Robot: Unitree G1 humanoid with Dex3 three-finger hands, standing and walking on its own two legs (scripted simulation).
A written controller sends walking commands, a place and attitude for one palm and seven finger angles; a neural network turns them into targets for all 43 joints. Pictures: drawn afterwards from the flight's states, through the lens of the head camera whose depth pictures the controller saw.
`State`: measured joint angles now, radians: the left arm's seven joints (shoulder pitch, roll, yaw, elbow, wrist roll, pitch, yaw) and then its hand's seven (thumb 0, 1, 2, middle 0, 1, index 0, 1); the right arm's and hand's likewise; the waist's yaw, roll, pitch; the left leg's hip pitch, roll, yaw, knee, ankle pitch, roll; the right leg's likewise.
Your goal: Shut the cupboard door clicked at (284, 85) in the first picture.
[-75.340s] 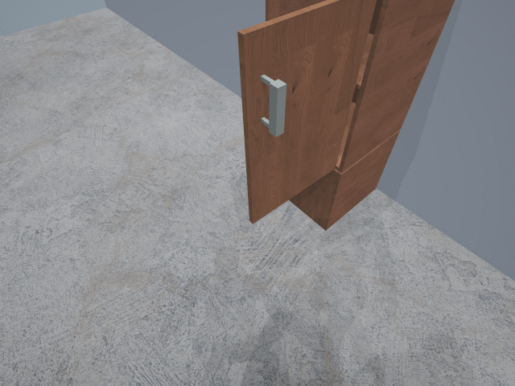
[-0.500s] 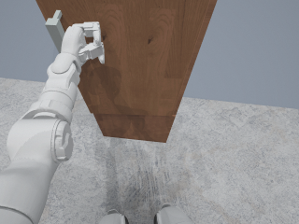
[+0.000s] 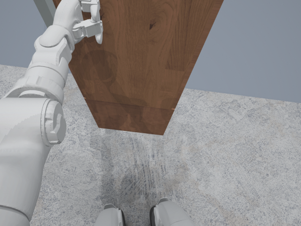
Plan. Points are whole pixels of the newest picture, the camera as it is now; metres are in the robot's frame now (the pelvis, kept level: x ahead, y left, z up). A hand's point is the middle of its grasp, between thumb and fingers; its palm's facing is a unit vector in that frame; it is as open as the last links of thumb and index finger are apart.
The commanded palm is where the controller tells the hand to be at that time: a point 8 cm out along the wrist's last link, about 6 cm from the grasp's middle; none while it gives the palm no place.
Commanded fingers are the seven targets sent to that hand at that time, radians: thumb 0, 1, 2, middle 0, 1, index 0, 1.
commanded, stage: push the door shut along its arc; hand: left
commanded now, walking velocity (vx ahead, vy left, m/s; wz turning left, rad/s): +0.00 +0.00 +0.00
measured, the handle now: (55, 15) +0.60 +0.13 +0.15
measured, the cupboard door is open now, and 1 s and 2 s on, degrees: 0 0 0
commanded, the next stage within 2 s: pull the fist back off the door in 0.08 s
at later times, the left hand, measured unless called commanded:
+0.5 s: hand (111, 24) +0.56 +0.01 +0.15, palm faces +0.06 -1.00 -0.06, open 3.2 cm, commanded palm +0.55 +0.04 +0.15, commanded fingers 0.00 0.90 0.90 -1.30 -1.50 -1.30 -1.50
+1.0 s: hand (115, 40) +0.52 +0.01 +0.13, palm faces +0.01 -1.00 +0.00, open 3.1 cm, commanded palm +0.48 +0.05 +0.15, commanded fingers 0.00 0.90 0.90 -1.30 -1.50 -1.30 -1.50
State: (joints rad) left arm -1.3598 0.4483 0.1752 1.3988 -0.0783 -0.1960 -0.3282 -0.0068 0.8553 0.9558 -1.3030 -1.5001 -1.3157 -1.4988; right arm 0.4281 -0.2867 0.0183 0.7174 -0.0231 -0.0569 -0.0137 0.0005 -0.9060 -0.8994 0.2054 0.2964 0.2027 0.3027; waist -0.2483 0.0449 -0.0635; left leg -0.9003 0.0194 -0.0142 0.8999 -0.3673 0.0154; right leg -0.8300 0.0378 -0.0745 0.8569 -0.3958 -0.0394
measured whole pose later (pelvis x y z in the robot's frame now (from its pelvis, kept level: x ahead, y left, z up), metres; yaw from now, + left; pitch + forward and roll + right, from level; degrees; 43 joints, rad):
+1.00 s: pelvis +0.02 +0.00 +0.02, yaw -3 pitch +17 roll -1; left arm -0.97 0.10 0.20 1.08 0.00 -0.32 0.27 0.02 0.90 0.90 -1.30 -1.50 -1.30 -1.50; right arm 0.49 -0.26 -0.04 0.68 -0.06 -0.03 0.09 0.00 -0.91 -0.90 0.20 0.30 0.20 0.30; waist -0.17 0.06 -0.12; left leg -0.73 0.03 0.05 0.80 -0.37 0.02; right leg -0.69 0.04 -0.01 0.78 -0.39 -0.03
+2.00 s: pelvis +0.01 +0.00 +0.06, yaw +0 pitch -4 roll +0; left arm 0.08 0.26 0.08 -0.05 -0.07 -0.04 0.05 0.02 0.89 0.90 -0.96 -1.12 -0.96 -1.12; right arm 0.16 -0.22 0.06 0.59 0.03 0.02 -0.07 0.01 -0.91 -0.90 0.20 0.30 0.20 0.30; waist 0.04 0.06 0.00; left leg -0.15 -0.01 0.02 0.41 -0.20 0.02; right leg -0.10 0.02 -0.03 0.40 -0.24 -0.03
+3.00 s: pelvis +0.02 +0.01 +0.05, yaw +0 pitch -1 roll -1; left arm 0.49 0.35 0.37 -0.37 -0.07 -0.10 0.10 0.02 0.89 0.90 -0.22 -0.30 -0.21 -0.30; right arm 0.20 -0.24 0.02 0.61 0.02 -0.04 -0.07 0.01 -0.90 -0.90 0.20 0.30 0.20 0.30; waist 0.04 0.08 -0.03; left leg -0.20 0.00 0.01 0.47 -0.24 0.03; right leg -0.12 0.03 -0.04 0.39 -0.24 -0.01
